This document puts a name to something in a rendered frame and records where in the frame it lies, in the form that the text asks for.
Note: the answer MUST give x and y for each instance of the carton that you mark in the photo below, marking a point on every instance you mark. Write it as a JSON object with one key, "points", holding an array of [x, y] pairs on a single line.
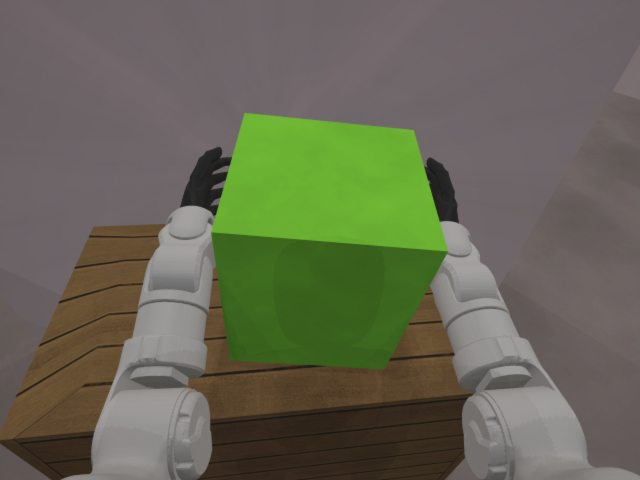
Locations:
{"points": [[326, 239]]}

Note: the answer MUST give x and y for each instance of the pedestal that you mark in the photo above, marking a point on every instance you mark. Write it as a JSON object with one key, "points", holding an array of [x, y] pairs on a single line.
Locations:
{"points": [[268, 421]]}

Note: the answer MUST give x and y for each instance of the right robot forearm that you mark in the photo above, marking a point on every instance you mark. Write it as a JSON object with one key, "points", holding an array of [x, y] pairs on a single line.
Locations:
{"points": [[489, 354]]}

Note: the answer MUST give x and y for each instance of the left robot upper arm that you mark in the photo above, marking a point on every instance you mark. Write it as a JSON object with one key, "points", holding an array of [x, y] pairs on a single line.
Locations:
{"points": [[152, 434]]}

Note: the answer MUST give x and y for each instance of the right robot upper arm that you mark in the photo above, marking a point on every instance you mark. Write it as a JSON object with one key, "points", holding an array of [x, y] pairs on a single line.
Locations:
{"points": [[527, 433]]}

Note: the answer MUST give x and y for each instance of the left robot forearm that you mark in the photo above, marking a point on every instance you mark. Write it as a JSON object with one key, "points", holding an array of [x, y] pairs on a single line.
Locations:
{"points": [[167, 347]]}

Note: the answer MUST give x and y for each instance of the right robot hand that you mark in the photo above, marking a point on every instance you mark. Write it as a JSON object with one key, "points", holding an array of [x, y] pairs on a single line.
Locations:
{"points": [[442, 191]]}

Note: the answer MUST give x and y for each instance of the left robot hand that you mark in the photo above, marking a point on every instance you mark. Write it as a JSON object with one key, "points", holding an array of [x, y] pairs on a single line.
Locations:
{"points": [[198, 190]]}

